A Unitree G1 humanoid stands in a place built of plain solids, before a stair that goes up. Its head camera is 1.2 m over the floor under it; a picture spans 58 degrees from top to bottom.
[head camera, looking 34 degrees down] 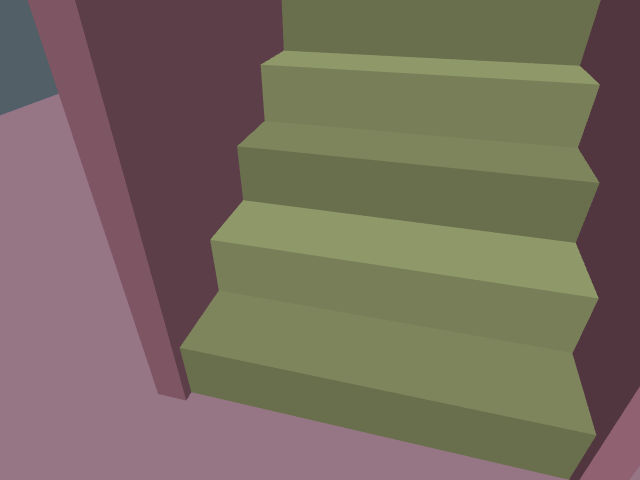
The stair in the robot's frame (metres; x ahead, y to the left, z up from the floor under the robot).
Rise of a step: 0.21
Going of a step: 0.27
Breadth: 1.14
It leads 14 degrees to the right of straight ahead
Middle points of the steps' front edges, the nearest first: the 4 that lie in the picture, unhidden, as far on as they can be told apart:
0.75 -0.13 0.21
1.01 -0.20 0.42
1.28 -0.26 0.63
1.54 -0.33 0.85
